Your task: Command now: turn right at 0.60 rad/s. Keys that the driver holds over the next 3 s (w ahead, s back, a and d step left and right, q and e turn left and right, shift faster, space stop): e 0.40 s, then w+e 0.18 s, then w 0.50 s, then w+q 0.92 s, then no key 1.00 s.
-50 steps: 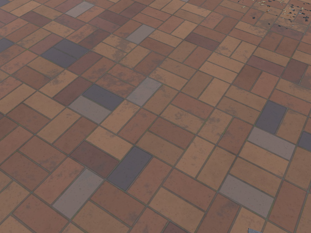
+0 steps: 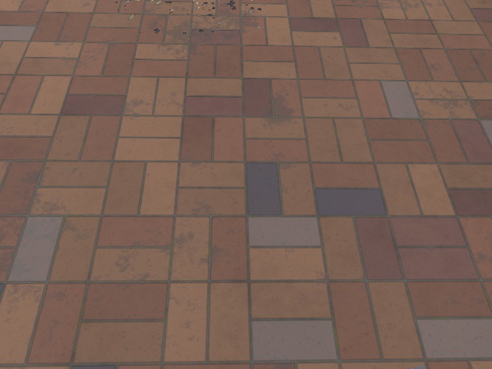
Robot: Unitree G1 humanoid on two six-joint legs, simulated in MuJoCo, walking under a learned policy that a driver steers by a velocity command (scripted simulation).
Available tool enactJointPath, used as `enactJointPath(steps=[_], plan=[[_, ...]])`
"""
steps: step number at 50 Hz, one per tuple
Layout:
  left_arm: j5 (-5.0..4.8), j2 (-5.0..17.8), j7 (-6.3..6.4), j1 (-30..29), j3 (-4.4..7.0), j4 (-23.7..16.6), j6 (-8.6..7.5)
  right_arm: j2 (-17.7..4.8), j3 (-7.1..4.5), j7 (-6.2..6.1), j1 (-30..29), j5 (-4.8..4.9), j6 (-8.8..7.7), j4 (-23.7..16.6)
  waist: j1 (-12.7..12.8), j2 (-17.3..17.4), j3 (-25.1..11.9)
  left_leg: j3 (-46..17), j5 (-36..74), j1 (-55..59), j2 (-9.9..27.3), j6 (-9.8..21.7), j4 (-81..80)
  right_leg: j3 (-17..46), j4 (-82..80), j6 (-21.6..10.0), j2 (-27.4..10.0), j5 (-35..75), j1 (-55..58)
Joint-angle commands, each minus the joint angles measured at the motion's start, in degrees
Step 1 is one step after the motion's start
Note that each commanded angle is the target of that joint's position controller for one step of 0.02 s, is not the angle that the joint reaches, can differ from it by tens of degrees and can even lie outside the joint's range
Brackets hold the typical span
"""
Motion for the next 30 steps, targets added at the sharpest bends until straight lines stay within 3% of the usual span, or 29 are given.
enactJointPath(steps=[1,3,5,6,7,8,9,10,11,12,13,15,20,21,23,25,28,30], plan=[[-0.25,3.41,-0.38,0.00,0.38,-4.43,-0.71,-10.40,-3.18,0.50,-0.07,-0.35,-0.29,-2.94,-0.50,12.32,-7.09,-9.02,8.15,4.13,13.77,9.43,-7.08,-3.42,-7.25,-1.46,-0.26,-0.85,4.09],[-0.39,3.47,-0.42,0.65,0.32,-4.72,-1.15,-11.26,-3.60,0.73,0.06,-0.12,0.08,-2.64,-0.08,12.13,-7.56,-8.21,9.26,3.86,14.53,8.51,-4.77,-4.65,-12.95,-2.64,-0.05,0.31,7.01],[0.01,3.36,-0.02,4.30,0.32,-3.56,-2.09,-11.26,-3.85,0.84,0.11,0.64,0.60,-2.16,2.23,8.54,-7.70,-4.54,6.41,-0.58,13.23,4.20,1.68,-4.68,-25.94,-4.50,1.05,8.29,14.99],[0.69,6.02,0.67,5.05,0.91,-3.37,-2.74,-9.47,-3.68,1.16,2.71,0.46,0.91,-1.60,2.13,-1.12,-5.76,-0.18,-2.63,-6.47,9.65,-0.23,11.14,6.07,-35.63,-5.90,-4.15,8.82,17.44],[0.79,15.08,1.09,4.14,2.76,-5.61,-3.06,-4.48,-2.33,1.19,2.64,0.21,1.47,-5.48,0.33,-17.35,-3.53,3.04,-26.42,-21.32,-1.01,-4.99,23.55,31.13,-38.53,-12.15,-21.88,22.80,18.41],[1.17,15.45,1.43,8.16,3.68,-4.71,-2.95,-7.32,-2.67,0.09,-4.07,-0.19,2.31,-6.41,5.70,-10.61,-2.89,-6.20,-25.99,-20.75,-1.67,-4.61,32.40,29.90,-38.08,-17.83,-22.83,27.46,12.47],[0.96,12.21,1.78,5.69,2.72,-4.30,-2.88,-7.20,-2.81,0.18,-3.70,0.74,2.67,-6.04,2.81,-7.80,-1.60,-8.53,-20.89,-19.97,-0.80,-4.17,34.92,24.65,-37.61,-17.44,-18.93,25.42,10.81],[0.45,9.56,1.99,1.43,1.96,-4.67,-2.75,-7.61,-3.08,0.48,-2.09,1.35,2.38,-4.84,0.45,-6.36,-0.55,-9.23,-15.40,-18.81,-0.32,-3.72,34.24,19.99,-37.71,-15.07,-14.48,22.58,9.69],[0.25,8.49,2.16,-1.13,1.66,-5.20,-2.81,-8.23,-3.42,0.63,-0.75,0.95,1.99,-3.93,-0.60,-7.25,-1.53,-8.78,-12.36,-18.31,-0.73,-3.52,34.27,17.60,-37.05,-13.51,-11.43,23.75,11.06],[-0.02,7.32,2.36,-1.50,1.37,-5.54,-2.98,-8.61,-3.62,0.87,0.80,0.19,1.87,-2.87,-0.55,-7.63,-3.26,-8.12,-10.85,-17.53,-1.29,-3.78,35.82,16.09,-36.13,-13.61,-9.95,28.33,12.54],[-0.26,6.71,2.26,-0.42,1.16,-5.39,-3.14,-8.48,-3.68,1.10,1.09,0.05,1.88,-2.62,-0.32,-6.30,-5.08,-8.19,-10.61,-17.06,-1.71,-4.05,36.79,16.05,-35.40,-13.83,-9.76,31.46,13.99],[-0.44,7.31,2.08,2.05,1.49,-4.68,-3.48,-7.39,-3.46,1.28,0.15,0.42,2.06,-2.99,0.50,-4.39,-6.13,-8.67,-10.51,-18.26,-1.86,-4.50,35.67,17.32,-34.65,-14.40,-10.09,33.24,16.85],[0.11,8.33,2.26,6.02,2.13,-3.82,-3.47,-6.80,-3.09,0.79,-3.15,0.63,2.35,-4.20,2.74,-5.64,-5.56,-9.69,-12.41,-19.39,-2.55,-4.66,27.68,22.87,-34.01,-15.68,-10.47,28.84,19.60],[0.24,8.69,2.20,7.18,2.33,-3.60,-3.44,-6.95,-3.01,0.90,-3.22,0.43,2.17,-4.33,3.20,-5.31,-6.81,-9.66,-13.00,-18.33,-2.78,-4.52,26.13,24.43,-34.95,-16.18,-10.18,21.12,19.56],[0.75,8.90,1.86,7.70,2.50,-3.51,-3.36,-7.01,-2.87,1.30,-4.82,0.13,1.70,-4.83,3.85,-5.74,-5.90,-9.62,-13.87,-16.93,-3.40,-4.05,22.57,28.12,-37.78,-17.02,-9.30,2.76,17.34],[1.13,9.22,1.44,7.32,2.70,-3.55,-3.45,-7.02,-2.71,1.57,-6.00,0.15,1.00,-5.24,3.86,-6.30,-4.27,-9.68,-15.33,-14.67,-4.38,-3.43,18.66,31.03,-38.93,-17.33,-8.71,-4.84,14.79],[1.25,9.56,1.00,5.97,2.98,-3.45,-3.91,-6.61,-2.36,1.27,-4.43,0.79,-0.48,-5.00,2.10,-5.39,-3.73,-10.07,-16.35,-5.95,-6.09,-1.69,11.22,33.52,-38.18,-16.56,-7.52,-6.13,9.32],[0.65,8.41,1.23,0.97,2.76,-4.22,-4.06,-5.35,-2.11,0.37,3.42,1.23,-1.44,-2.38,-3.79,-3.56,-3.22,-9.03,-8.03,10.67,-6.13,0.21,-3.04,30.23,-34.68,-12.72,-3.08,-8.25,-1.45]])
Next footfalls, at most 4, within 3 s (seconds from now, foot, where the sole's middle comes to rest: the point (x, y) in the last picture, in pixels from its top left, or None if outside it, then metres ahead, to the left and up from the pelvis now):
0.12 right None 0.02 -0.11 -0.78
0.62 left None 0.08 0.06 -0.78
1.06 right None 0.24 -0.26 -0.78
1.62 left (327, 327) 0.57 -0.23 -0.78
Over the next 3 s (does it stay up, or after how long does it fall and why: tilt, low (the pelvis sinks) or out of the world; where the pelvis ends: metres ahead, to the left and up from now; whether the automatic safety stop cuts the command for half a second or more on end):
stays up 0.80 -0.31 0.00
